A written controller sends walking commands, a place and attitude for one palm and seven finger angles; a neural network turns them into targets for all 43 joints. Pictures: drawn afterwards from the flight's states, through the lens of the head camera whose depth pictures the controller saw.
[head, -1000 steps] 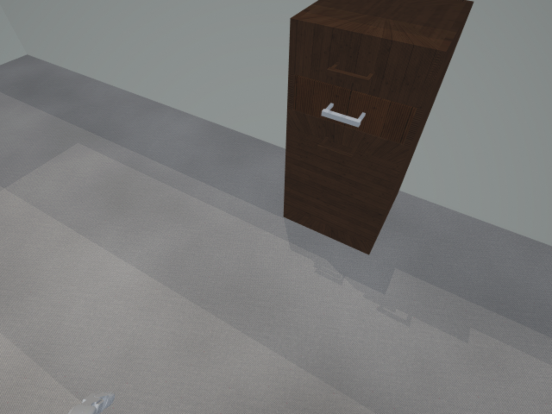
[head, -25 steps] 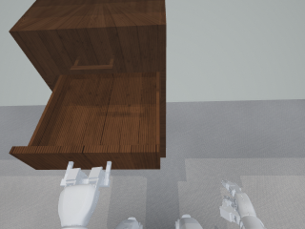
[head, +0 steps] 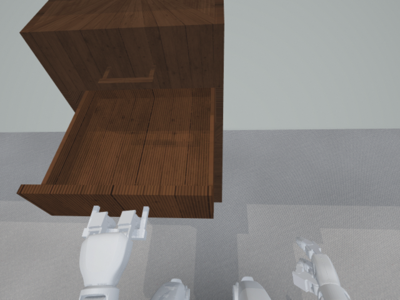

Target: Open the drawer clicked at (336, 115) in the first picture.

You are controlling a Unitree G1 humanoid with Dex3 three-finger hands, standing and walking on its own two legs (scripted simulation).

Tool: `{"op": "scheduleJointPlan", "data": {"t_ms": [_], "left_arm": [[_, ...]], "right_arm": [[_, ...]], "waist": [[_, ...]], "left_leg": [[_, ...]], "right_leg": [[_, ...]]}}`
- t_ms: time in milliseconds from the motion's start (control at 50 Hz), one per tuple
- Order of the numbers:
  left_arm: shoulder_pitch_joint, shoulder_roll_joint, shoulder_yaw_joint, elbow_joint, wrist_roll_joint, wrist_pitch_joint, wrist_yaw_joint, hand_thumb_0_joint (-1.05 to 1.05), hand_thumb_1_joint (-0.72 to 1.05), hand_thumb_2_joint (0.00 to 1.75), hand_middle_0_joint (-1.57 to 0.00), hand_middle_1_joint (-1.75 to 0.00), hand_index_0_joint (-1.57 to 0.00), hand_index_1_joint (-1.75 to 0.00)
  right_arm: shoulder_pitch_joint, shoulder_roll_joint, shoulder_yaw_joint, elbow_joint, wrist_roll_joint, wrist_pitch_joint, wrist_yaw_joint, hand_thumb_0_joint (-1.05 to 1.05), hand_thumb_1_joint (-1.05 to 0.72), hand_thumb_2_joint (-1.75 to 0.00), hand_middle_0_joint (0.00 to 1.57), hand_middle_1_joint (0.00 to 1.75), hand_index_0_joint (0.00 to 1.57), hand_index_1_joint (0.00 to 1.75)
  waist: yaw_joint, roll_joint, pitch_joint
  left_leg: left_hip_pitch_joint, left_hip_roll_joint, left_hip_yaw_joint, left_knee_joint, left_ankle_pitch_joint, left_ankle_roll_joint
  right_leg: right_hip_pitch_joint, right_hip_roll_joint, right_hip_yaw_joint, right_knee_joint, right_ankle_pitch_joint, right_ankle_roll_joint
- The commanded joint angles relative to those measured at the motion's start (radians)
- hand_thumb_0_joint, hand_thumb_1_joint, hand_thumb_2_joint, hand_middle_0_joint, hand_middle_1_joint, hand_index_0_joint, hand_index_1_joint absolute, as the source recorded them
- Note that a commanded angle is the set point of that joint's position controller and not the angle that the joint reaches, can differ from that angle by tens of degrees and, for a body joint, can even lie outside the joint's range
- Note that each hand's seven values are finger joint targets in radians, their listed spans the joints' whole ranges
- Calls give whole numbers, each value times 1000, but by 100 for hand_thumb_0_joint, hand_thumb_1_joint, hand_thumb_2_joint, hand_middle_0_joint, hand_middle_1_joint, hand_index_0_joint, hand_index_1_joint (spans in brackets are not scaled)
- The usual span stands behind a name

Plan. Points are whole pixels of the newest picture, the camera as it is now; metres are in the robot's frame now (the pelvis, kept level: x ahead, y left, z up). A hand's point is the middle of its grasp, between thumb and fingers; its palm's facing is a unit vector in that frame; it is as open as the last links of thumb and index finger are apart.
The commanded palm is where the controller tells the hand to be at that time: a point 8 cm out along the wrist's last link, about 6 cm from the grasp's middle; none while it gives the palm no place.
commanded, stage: open the thumb to release the handle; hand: left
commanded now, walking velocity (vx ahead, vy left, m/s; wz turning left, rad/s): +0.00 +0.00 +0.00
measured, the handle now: (117, 223) +0.27 +0.20 -0.01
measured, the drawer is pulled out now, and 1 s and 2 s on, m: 0.30 0.30 0.30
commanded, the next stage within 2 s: lift the hand off the handle in 0.40 s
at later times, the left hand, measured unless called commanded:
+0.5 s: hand (118, 256) +0.21 +0.19 -0.04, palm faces +0.01 -0.09 -1.00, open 13.2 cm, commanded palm +0.18 +0.18 +0.01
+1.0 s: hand (122, 248) +0.22 +0.18 -0.03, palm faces +0.02 -0.09 -1.00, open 13.8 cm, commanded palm +0.19 +0.17 +0.03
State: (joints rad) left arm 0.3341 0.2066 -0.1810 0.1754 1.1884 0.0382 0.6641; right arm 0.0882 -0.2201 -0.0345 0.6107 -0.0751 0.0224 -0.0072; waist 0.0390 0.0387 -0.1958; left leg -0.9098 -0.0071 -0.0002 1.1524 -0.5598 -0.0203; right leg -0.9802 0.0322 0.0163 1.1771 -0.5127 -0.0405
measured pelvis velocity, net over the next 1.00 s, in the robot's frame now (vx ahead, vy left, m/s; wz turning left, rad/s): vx -0.01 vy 0.01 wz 0.00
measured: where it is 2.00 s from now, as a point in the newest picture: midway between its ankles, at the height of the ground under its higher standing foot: outside the picture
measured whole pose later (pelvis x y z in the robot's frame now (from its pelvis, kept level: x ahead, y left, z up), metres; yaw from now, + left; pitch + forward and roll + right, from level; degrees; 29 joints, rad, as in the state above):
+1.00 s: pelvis -0.01 +0.01 +0.01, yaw +0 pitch +15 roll +1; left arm 0.24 0.18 -0.27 0.22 1.15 0.15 0.63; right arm 0.10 -0.21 -0.03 0.63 -0.05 0.05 -0.01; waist 0.04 0.05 -0.18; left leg -0.83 -0.01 -0.01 1.09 -0.52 -0.01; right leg -0.89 0.03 0.01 1.10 -0.47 -0.03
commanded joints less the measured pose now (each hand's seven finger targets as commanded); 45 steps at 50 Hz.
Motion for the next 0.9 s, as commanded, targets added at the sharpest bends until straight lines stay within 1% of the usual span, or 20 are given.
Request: {"op": "scheduleJointPlan", "data": {"t_ms": [0, 60, 80, 120, 160, 180, 200, 220, 280, 380, 400, 460, 480, 520, 660, 700, 760, 800, 840, 880], "left_arm": [[-32, 96, 58, -144, -27, 48, 40, 0, 48, 72, -37, -130, -37, -130], [-28, 76, 12, -151, -41, 70, 17, 0, 27, 63, -35, -128, -35, -128], [-30, 88, 21, -154, -47, 73, 10, 0, 20, 60, -35, -127, -35, -127], [-67, 74, -7, -140, -42, 72, 0, 0, 6, 54, -34, -126, -34, -126], [-61, 78, -6, -118, -32, 63, -4, 0, -8, 48, -33, -124, -33, -124], [-88, 92, 7, -123, -32, 58, -3, 0, -15, 45, -32, -124, -32, -124], [-77, 88, 6, -106, -26, 53, -1, 0, -22, 42, -32, -123, -32, -123], [-98, 71, -14, -109, -25, 51, -2, 0, -29, 39, -32, -122, -32, -122], [-96, 83, 9, -106, -24, 44, 5, 0, -50, 30, -30, -120, -30, -120], [-125, 77, -2, -116, -18, 48, 15, 0, -50, 30, -30, -120, -30, -120], [-124, 59, -24, -120, -15, 49, 16, 0, -50, 30, -30, -120, -30, -120], [-127, 38, -50, -119, -16, 55, 12, 0, -50, 30, -30, -120, -30, -120], [-98, 46, -37, -108, -21, 59, 9, 0, -50, 30, -30, -120, -30, -120], [-134, 36, -56, -115, -15, 57, 9, 0, -50, 30, -30, -120, -30, -120], [-174, 31, -67, -108, -4, 58, 15, 0, -50, 30, -30, -120, -30, -120], [-195, 54, -37, -107, -3, 59, 21, 0, -50, 30, -30, -120, -30, -120], [-219, 35, -57, -100, 1, 67, 27, 0, -50, 30, -30, -120, -30, -120], [-194, 64, -23, -101, -3, 73, 32, 0, -50, 30, -30, -120, -30, -120], [-219, 43, -53, -140, -9, 82, 32, 0, -50, 30, -30, -120, -30, -120], [-199, 58, -40, -170, -20, 87, 27, 0, -50, 30, -30, -120, -30, -120]], "right_arm": [[-94, -87, -30, -146, 11, -44, -15, 0, -90, -90, 20, 30, 20, 30], [-99, -90, -29, -146, 20, -39, -17, 0, -90, -90, 20, 30, 20, 30], [-104, -94, -25, -151, 23, -35, -20, 0, -90, -90, 20, 30, 20, 30], [-100, -92, -23, -143, 24, -35, -23, 0, -90, -90, 20, 30, 20, 30], [-104, -90, -19, -140, 24, -36, -25, 0, -90, -90, 20, 30, 20, 30], [-103, -94, -18, -138, 23, -36, -27, 0, -90, -90, 20, 30, 20, 30], [-103, -90, -17, -139, 22, -38, -27, 0, -90, -90, 20, 30, 20, 30], [-101, -90, -19, -137, 21, -39, -25, 0, -90, -90, 20, 30, 20, 30], [-95, -91, -23, -138, 19, -42, -26, 0, -90, -90, 20, 30, 20, 30], [-95, -91, -26, -137, 17, -39, -23, 0, -90, -90, 20, 30, 20, 30], [-97, -88, -25, -138, 16, -39, -21, 0, -90, -90, 20, 30, 20, 30], [-94, -88, -28, -140, 17, -36, -14, 0, -90, -90, 20, 30, 20, 30], [-96, -90, -26, -144, 19, -35, -15, 0, -90, -90, 20, 30, 20, 30], [-98, -88, -26, -139, 17, -34, -14, 0, -90, -90, 20, 30, 20, 30], [-95, -85, -26, -134, 16, -33, -13, 0, -90, -90, 20, 30, 20, 30], [-95, -85, -26, -127, 16, -32, -17, 0, -90, -90, 20, 30, 20, 30], [-94, -82, -27, -125, 15, -29, -16, 0, -90, -90, 20, 30, 20, 30], [-98, -82, -27, -129, 17, -26, -18, 0, -90, -90, 20, 30, 20, 30], [-100, -80, -29, -135, 17, -22, -16, 0, -90, -90, 20, 30, 20, 30], [-100, -83, -29, -140, 21, -19, -16, 0, -90, -90, 20, 30, 20, 30]], "waist": [[0, -97, -271], [-7, -98, -247], [-8, -105, -242], [-17, -118, -203], [-12, -111, -172], [-13, -102, -185], [-7, -107, -170], [-13, -97, -169], [-7, -92, -192], [-9, -76, -211], [-7, -62, -215], [-16, -80, -204], [-8, -87, -203], [-14, -86, -201], [-15, -80, -212], [-11, -87, -223], [-15, -69, -221], [0, -67, -238], [-9, -65, -254], [-5, -61, -271]], "left_leg": [[127, -45, 15, -132, 225, 41], [143, -43, 13, -152, 233, 41], [141, -42, 10, -157, 228, 42], [134, -41, 10, -164, 201, 44], [130, -40, 8, -170, 185, 44], [137, -39, 6, -172, 186, 45], [132, -40, 9, -173, 175, 44], [136, -39, 8, -173, 170, 44], [153, -38, 6, -171, 191, 43], [170, -35, 1, -174, 199, 41], [176, -34, 2, -173, 204, 40], [189, -31, -3, -177, 214, 41], [178, -33, -2, -181, 214, 40], [177, -31, -3, -177, 208, 42], [188, -29, -7, -179, 213, 41], [187, -29, -6, -177, 219, 40], [195, -28, -5, -180, 224, 38], [194, -31, -1, -183, 229, 36], [219, -30, -1, -189, 242, 39], [235, -31, -1, -198, 262, 38]], "right_leg": [[282, -11, 48, -229, 329, -2], [292, -11, 38, -249, 328, -1], [288, -9, 38, -254, 313, -4], [272, -13, 34, -268, 269, 1], [248, -10, 27, -273, 226, -2], [245, -10, 31, -273, 224, -6], [239, -10, 30, -274, 203, -4], [229, -12, 24, -276, 188, -5], [232, -7, 21, -267, 212, -8], [217, -4, 3, -256, 196, -11], [213, -5, 1, -253, 199, -11], [205, -2, -10, -255, 204, -11], [217, -1, -10, -255, 205, -14], [208, -4, -3, -256, 203, -10], [199, -3, -14, -249, 196, -13], [209, -3, -6, -247, 216, -13], [204, -2, -12, -248, 214, -13], [229, -2, -4, -250, 225, -14], [244, -2, -9, -257, 238, -13], [272, 1, -5, -263, 261, -15]]}}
